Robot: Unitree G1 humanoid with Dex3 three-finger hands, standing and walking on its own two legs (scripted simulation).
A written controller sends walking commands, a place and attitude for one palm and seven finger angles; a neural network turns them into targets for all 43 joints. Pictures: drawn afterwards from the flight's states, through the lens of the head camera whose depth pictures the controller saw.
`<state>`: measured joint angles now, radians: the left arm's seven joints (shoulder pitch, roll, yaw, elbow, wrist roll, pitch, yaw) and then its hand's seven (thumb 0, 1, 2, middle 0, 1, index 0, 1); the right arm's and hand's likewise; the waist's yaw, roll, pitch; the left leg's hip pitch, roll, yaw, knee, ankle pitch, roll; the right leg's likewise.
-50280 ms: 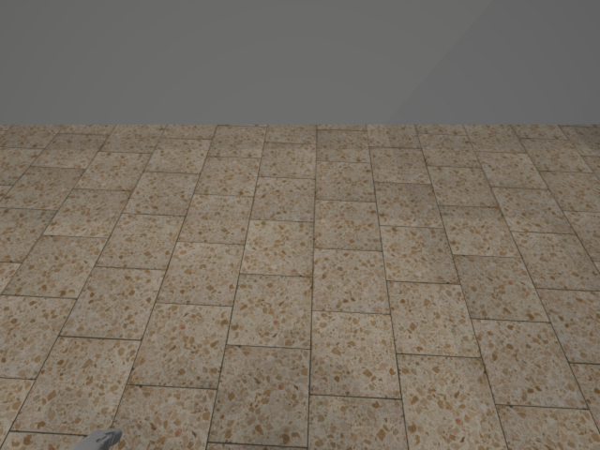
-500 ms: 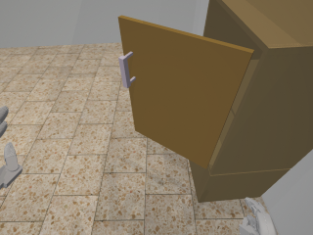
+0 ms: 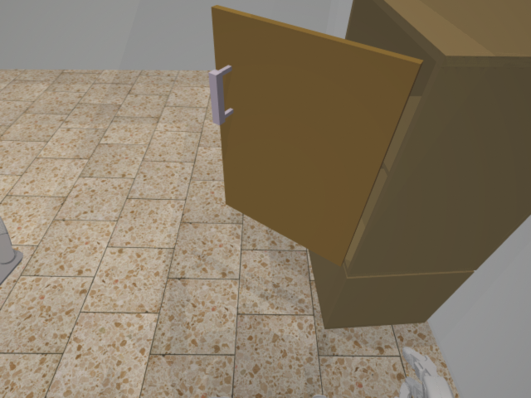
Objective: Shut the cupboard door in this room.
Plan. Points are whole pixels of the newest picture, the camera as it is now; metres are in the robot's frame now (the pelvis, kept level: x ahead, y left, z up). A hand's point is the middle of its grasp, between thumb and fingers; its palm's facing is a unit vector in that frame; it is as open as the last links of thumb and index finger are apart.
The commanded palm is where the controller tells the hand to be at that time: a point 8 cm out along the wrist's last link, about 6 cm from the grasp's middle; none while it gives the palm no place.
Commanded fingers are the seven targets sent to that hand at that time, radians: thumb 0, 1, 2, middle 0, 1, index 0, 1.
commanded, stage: step back with the hand held close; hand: left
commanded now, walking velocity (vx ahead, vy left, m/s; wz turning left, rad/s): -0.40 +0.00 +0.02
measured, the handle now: (223, 95) +0.72 +0.15 +0.10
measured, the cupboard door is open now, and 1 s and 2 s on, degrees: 52 52 52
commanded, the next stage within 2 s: stop stepping back and stand still in 0.70 s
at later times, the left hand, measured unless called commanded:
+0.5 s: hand out of the picture +0.13 +0.26 +0.20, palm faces +0.53 -0.75 -0.40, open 7.4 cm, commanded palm +0.07 +0.29 +0.21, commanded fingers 0.00 0.90 0.90 -0.20 -0.30 -0.20 -0.30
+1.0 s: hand out of the picture +0.02 +0.27 +0.19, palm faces +0.43 -0.80 -0.42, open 7.4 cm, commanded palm -0.03 +0.30 +0.21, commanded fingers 0.00 0.90 0.90 -0.20 -0.30 -0.20 -0.30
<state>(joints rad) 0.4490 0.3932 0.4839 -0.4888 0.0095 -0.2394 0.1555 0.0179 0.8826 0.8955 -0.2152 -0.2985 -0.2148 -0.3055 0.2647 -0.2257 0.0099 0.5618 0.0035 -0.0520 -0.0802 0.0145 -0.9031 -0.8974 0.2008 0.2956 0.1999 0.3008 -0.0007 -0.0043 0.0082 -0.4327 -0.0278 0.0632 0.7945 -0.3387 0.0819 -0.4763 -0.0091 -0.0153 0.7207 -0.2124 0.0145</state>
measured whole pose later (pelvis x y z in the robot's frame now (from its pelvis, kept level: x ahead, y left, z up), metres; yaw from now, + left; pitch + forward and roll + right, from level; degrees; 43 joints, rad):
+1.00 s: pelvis -0.18 +0.00 +0.02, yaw -1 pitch +5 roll -2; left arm 0.57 0.43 0.46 -0.58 -0.05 -0.20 0.15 0.02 0.89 0.90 -0.21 -0.30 -0.21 -0.30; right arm 0.22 -0.16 0.03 0.61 -0.01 -0.12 -0.07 0.01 -0.90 -0.90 0.20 0.30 0.20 0.30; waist 0.01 -0.05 -0.06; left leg -0.53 0.04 0.05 0.50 -0.06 0.02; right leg -0.13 0.04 0.01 0.43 -0.40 -0.02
